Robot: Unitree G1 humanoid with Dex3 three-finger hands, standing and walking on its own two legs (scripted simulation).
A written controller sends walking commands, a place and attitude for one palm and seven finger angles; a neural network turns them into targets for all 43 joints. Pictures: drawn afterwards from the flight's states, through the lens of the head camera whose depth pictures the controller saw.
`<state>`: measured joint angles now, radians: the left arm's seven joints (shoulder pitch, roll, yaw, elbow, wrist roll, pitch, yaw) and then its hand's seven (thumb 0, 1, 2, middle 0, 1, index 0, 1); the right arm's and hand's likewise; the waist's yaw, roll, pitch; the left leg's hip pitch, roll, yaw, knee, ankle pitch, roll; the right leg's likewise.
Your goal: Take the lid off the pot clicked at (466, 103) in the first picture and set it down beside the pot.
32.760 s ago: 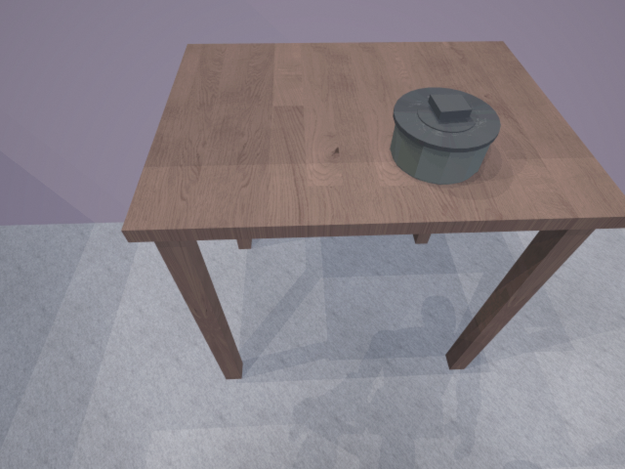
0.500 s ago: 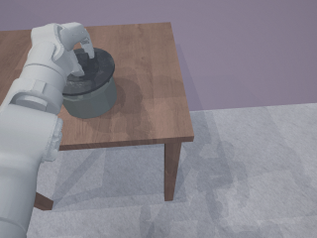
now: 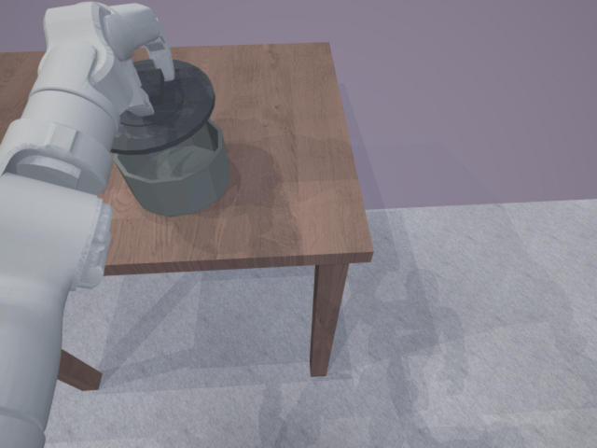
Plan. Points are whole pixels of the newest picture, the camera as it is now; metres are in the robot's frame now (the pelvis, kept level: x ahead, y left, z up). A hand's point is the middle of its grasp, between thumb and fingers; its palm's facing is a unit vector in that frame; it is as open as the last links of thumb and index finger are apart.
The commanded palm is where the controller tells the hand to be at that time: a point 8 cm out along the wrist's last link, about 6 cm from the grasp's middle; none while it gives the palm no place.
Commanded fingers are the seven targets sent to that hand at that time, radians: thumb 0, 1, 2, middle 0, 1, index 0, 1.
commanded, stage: lift the lid straight up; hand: left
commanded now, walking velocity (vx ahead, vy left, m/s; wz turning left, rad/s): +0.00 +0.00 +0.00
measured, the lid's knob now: (141, 88) +0.53 +0.16 +0.21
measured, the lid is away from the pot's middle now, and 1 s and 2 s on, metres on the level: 0.02 0.01 0.13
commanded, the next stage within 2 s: move the lid sideways beside the pot in 0.68 s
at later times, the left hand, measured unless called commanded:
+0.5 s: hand (127, 47) +0.51 +0.15 +0.27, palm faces -0.27 -0.10 -0.96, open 9.0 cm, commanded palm +0.51 +0.16 +0.35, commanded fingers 0.00 0.51 1.08 -0.64 -1.06 -0.68 -1.06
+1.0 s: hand (127, 39) +0.53 +0.16 +0.27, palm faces -0.25 -0.09 -0.96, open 9.0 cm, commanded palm +0.52 +0.18 +0.35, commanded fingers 0.00 0.51 1.08 -0.64 -1.06 -0.68 -1.06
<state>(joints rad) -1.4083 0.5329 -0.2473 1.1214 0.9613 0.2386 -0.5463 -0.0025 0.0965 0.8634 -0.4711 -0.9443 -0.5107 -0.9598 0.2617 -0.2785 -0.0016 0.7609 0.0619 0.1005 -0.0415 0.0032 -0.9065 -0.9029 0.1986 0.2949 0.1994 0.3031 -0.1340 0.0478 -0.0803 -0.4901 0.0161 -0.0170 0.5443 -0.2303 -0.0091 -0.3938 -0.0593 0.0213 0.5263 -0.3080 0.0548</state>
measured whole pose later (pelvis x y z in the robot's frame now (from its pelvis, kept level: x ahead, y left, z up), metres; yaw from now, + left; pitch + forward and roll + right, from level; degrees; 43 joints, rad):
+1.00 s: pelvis +0.01 -0.01 +0.00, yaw -1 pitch +12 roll +0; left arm -1.48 0.60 -0.19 1.12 1.03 0.24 -0.56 -0.01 0.09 0.86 -0.48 -0.95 -0.51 -0.96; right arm 0.26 -0.28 0.00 0.73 0.06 0.12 -0.04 0.00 -0.91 -0.90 0.20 0.29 0.20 0.30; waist -0.15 0.05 -0.09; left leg -0.49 0.03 0.00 0.54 -0.25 -0.02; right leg -0.41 -0.05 0.04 0.53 -0.33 0.05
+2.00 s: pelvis +0.00 +0.01 +0.00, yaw -1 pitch +11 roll -1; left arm -1.45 0.84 -0.17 1.16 1.05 0.11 -0.59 -0.01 0.09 0.86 -0.48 -0.95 -0.51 -0.96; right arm 0.29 -0.30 0.02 0.74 0.09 0.13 -0.07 0.00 -0.91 -0.90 0.20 0.30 0.20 0.30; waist -0.14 0.04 -0.06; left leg -0.53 0.03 -0.02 0.57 -0.24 0.00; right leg -0.41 -0.04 0.03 0.50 -0.29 0.06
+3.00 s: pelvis +0.01 +0.01 +0.00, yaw -1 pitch +12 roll -2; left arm -1.45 1.01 -0.13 1.17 1.06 0.09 -0.62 -0.01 0.10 0.86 -0.47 -0.95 -0.51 -0.96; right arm 0.28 -0.30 0.06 0.74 0.11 0.11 -0.09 0.00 -0.90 -0.90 0.20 0.30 0.20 0.30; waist -0.13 0.04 -0.04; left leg -0.56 0.04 -0.03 0.62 -0.27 -0.01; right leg -0.41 -0.03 0.01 0.49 -0.30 0.06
